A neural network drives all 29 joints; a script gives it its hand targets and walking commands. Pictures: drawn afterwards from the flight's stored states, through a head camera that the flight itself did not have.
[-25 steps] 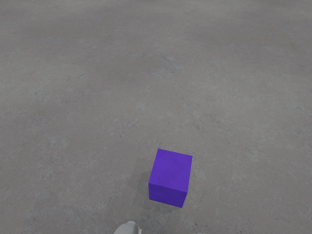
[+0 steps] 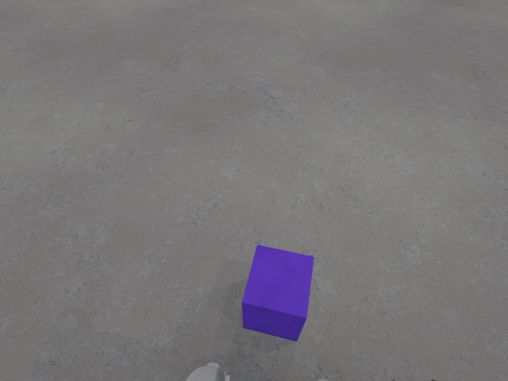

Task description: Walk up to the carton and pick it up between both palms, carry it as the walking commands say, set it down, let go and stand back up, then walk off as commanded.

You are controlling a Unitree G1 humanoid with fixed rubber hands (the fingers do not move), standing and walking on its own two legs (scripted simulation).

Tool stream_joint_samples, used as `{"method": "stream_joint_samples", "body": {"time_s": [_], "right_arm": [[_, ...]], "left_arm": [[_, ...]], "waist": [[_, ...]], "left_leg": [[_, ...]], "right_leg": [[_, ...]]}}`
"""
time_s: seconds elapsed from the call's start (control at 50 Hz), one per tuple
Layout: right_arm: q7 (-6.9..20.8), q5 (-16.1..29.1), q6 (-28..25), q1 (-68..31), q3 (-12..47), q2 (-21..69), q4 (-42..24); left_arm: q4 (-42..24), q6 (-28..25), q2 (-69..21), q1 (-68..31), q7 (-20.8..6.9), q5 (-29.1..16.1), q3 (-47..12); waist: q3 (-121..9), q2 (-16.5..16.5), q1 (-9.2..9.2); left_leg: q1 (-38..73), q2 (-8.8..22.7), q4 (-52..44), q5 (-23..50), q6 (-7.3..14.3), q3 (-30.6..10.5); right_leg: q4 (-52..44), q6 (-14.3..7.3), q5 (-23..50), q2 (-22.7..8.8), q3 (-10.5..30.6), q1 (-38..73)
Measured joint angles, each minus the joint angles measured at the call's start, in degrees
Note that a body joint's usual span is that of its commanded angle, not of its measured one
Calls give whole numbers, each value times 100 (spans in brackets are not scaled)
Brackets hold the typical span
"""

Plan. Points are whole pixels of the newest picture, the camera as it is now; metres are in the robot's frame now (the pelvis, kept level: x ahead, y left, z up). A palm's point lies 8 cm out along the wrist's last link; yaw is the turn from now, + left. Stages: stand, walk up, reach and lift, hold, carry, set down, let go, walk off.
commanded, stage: walk up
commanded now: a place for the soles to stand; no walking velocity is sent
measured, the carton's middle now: (277, 293) +0.51 -0.08 -0.59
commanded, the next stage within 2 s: none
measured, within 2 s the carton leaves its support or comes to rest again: neither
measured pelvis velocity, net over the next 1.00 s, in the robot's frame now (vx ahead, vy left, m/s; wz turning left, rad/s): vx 0.05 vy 0.01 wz -0.15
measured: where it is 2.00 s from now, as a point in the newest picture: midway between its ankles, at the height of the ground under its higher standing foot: outside the picture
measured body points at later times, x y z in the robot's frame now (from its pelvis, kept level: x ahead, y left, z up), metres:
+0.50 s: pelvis +0.02 +0.02 +0.00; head +0.04 +0.01 +0.45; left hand +0.09 +0.34 -0.10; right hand +0.10 -0.30 -0.11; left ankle +0.06 +0.11 -0.68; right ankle +0.01 -0.15 -0.65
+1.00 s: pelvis +0.05 +0.01 +0.00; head +0.07 -0.01 +0.45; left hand +0.17 +0.31 -0.09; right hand +0.11 -0.32 -0.11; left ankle +0.11 +0.13 -0.68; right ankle +0.07 -0.14 -0.68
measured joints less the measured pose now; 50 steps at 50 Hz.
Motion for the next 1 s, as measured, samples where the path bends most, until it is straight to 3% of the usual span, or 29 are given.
{"method": "stream_joint_samples", "body": {"time_s": [0.08,0.18,0.22,0.26,0.3,0.34,0.42,0.52,0.58,0.62,0.68,0.76,0.84,0.94,1.0], "right_arm": [[0,0,2,-26,0,0,0],[0,0,-21,18,0,3,0],[0,0,-21,20,0,4,0],[0,0,-16,20,0,4,0],[-1,0,3,16,0,3,0],[-3,0,6,-3,0,3,-1],[-2,0,-89,-27,0,-7,-3],[-3,0,-165,220,1,-3,1],[-3,0,-165,345,1,-1,0],[-3,0,-165,359,1,0,-1],[-29,0,-102,355,-1,14,8],[-94,0,-87,176,-1,-17,4],[-98,0,-94,22,1,-24,4],[-99,0,-127,5,0,-18,18],[-99,0,-127,-17,0,-18,98]], "left_arm": [[9,11,0,61,0,0,0],[22,162,2,-31,7,0,0],[22,159,3,-90,7,0,0],[21,102,2,-114,7,0,0],[23,22,2,-89,7,0,0],[25,9,2,-34,7,0,0],[39,90,0,145,7,0,0],[97,192,2,140,7,0,0],[94,146,7,135,7,0,0],[90,88,9,136,6,0,-1],[96,-57,-12,122,7,0,0],[98,-61,-25,122,7,0,0],[100,57,-26,67,7,0,0],[97,252,-61,-58,6,0,0],[95,196,-61,-97,-4,0,-1]], "waist": [[-1,1,22],[7,5,-15],[8,4,-48],[7,7,-75],[-4,8,-67],[-5,9,-47],[-5,13,-33],[15,9,-106],[21,3,-123],[16,-2,-123],[32,27,-166],[42,29,-104],[42,25,-58],[45,-23,-57],[45,-24,-61]], "left_leg": [[13,0,-4,41,0,72],[93,-10,-21,-55,59,109],[97,-11,-26,-48,64,109],[97,-7,-27,-42,64,86],[82,2,-9,-74,64,65],[77,1,47,-314,64,84],[194,2,-13,-92,65,239],[500,14,-101,-269,96,367],[654,105,-139,-343,96,453],[668,197,-122,-402,60,525],[507,264,186,-508,36,425],[272,264,246,-767,36,325],[388,265,-293,-99,12,331],[442,285,-192,-75,-77,479],[442,332,-192,-106,-77,489]], "right_leg": [[4,22,-31,-26,50,0],[137,-246,-500,3,50,-8],[76,-295,-362,18,48,-6],[-38,-220,140,34,45,17],[-55,-9,61,33,27,33],[-55,19,-1,29,42,33],[93,-196,-129,39,210,19],[1098,-363,-186,309,580,-273],[808,-385,-257,307,427,-299],[26,-444,68,313,235,-198],[-51,-188,311,357,172,-164],[-62,-174,271,358,273,-165],[23,-85,222,359,375,-167],[145,-301,18,355,469,-163],[60,-107,159,380,470,-150]]}}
